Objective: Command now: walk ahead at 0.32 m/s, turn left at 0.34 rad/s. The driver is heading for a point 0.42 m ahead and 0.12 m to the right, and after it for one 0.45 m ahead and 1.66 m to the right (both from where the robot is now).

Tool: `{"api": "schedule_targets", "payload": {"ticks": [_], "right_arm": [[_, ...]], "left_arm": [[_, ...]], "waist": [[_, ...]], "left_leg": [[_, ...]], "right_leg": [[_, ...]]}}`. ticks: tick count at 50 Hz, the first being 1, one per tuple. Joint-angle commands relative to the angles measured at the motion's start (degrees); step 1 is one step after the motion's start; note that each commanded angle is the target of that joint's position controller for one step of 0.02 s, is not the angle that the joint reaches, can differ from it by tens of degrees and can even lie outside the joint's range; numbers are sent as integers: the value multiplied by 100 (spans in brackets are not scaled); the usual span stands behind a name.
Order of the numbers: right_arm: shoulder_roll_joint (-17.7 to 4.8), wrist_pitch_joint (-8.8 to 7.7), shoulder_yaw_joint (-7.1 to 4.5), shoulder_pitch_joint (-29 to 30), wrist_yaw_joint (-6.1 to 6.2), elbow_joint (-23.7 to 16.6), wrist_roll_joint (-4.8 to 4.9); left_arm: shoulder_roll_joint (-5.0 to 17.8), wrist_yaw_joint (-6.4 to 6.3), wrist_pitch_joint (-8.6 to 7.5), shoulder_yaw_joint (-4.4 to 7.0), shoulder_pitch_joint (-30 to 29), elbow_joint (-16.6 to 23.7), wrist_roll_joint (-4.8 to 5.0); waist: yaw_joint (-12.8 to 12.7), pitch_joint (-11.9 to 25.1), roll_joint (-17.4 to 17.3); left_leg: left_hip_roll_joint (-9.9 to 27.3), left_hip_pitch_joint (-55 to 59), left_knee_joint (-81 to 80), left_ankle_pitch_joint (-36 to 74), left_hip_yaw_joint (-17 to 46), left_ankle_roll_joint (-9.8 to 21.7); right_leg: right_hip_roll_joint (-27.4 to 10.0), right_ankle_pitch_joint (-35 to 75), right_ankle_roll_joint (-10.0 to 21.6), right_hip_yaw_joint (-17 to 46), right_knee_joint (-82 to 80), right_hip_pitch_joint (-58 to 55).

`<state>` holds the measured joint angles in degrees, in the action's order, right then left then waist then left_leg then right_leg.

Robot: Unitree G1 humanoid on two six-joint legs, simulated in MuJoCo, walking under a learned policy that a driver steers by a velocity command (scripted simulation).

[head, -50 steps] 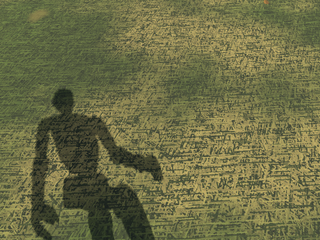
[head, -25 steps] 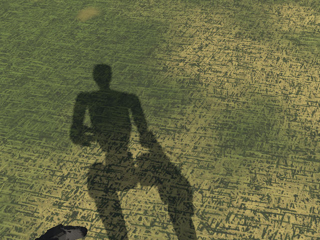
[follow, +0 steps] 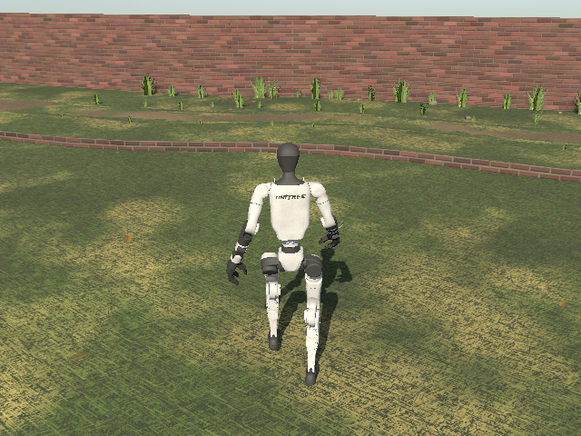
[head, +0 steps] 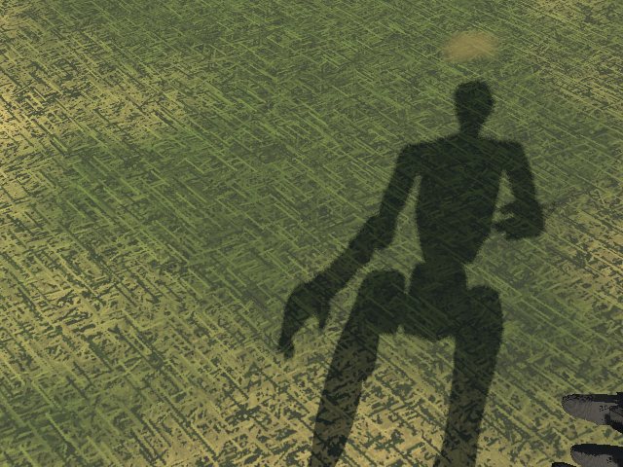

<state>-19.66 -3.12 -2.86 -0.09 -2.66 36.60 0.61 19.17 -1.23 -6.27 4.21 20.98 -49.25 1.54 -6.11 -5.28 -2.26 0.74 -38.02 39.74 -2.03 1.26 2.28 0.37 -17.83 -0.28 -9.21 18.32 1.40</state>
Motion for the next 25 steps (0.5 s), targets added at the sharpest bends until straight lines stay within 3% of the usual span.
{"api": "schedule_targets", "payload": {"ticks": [1,3,4,5,6,7,8,9,10,11,12,13,15,19,22,25], "right_arm": [[-233,-57,-31,-788,-122,-124,-103],[-531,-50,-196,-1507,-47,118,-180],[-798,-19,-286,-1744,49,155,-207],[-1201,28,-275,-1737,173,99,-283],[-675,0,-38,-1654,158,-79,-411],[-406,33,-35,-1434,91,-146,-302],[-324,16,-11,-1058,58,-69,-133],[-155,-8,45,-820,73,14,-80],[-66,-9,75,-633,92,87,-121],[-209,18,16,-522,113,128,-205],[-404,40,-71,-484,161,150,-251],[-459,56,-108,-462,225,165,-260],[-433,89,-142,-414,361,196,-230],[-320,202,-164,-235,555,255,-204],[-418,275,-229,-246,583,316,-175],[-567,327,-318,-359,533,401,-80]], "left_arm": [[1002,-39,-175,182,-985,615,92],[985,-45,-67,155,-894,581,110],[864,-42,-30,92,-699,577,48],[311,13,18,-94,-138,661,-285],[230,128,65,-256,896,346,-69],[744,154,161,-127,696,217,97],[786,118,239,-92,71,400,134],[676,15,324,-88,-300,416,73],[638,-51,436,-67,-279,401,38],[662,-69,544,-36,-171,389,24],[613,-93,613,-15,-110,420,12],[546,-117,659,-1,-91,470,-3],[392,-146,739,8,-268,610,-22],[263,-102,855,20,-757,914,-29],[248,1,872,29,-966,1084,-41],[323,147,896,85,-1001,1218,-39]], "waist": [[913,742,667],[1334,1128,489],[1456,1270,229],[1008,1774,-1429],[833,3440,-1295],[1024,3324,-346],[909,2393,-19],[803,1848,305],[600,1549,207],[458,1370,-35],[413,1314,-214],[389,1331,-226],[409,1341,-133],[501,1172,-322],[570,1096,-399],[587,1078,-480]], "left_leg": [[-306,2244,-628,714,-119,168],[-486,3209,-1035,1004,-202,419],[-245,3848,-1192,2167,43,588],[1252,5192,-530,6029,1662,1259],[2486,6053,-504,6553,3277,2322],[2219,5434,-779,5431,2803,2294],[1882,4652,-1059,4266,2193,1938],[1682,3935,-1299,3544,1898,1642],[1535,3238,-1507,3190,1597,1510],[1469,2632,-1743,2985,1347,1450],[1490,2394,-1926,2907,1182,1514],[1541,2327,-2032,2797,1014,1563],[1624,2325,-2250,2060,744,1546],[1537,2335,-2570,297,115,1351],[1643,2506,-2529,149,-254,1210],[1846,2891,-2217,314,-439,1006]], "right_leg": [[-1187,4570,658,448,-41,908],[-1018,4826,427,279,1243,728],[-725,3993,189,168,2387,1112],[12,-1591,-156,98,4884,2516],[146,-2603,-193,1715,6085,2872],[-17,-2297,-235,2108,6144,2752],[-246,-1964,-294,1860,5683,3091],[-448,-1668,-380,1734,5263,3080],[-565,-1493,-456,1676,4960,2759],[-541,-1326,-533,1516,4885,2381],[-468,-1232,-605,1322,4960,2330],[-483,-1162,-645,1254,4986,2388],[-618,-806,-640,1210,4843,2625],[-769,-44,-539,1046,4106,2688],[-724,103,-398,819,3384,2441],[-632,-87,-164,580,2631,2182]]}}
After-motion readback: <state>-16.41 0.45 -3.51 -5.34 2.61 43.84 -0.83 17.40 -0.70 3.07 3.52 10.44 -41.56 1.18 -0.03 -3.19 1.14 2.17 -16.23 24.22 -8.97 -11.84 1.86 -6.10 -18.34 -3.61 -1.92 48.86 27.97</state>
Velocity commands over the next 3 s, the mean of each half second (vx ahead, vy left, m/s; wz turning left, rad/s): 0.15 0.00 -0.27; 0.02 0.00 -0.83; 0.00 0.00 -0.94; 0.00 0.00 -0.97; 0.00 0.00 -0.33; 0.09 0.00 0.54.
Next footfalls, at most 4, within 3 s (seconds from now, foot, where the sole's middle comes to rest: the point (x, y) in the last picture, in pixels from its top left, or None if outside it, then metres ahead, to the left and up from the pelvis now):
0.08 left None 0.27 0.09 -0.77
0.56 right None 0.19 -0.16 -0.77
1.06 left None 0.34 0.00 -0.77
1.50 right None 0.11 -0.17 -0.77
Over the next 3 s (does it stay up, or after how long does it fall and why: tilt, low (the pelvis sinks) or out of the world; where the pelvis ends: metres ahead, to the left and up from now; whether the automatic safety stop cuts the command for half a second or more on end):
stays up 0.25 -0.17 0.00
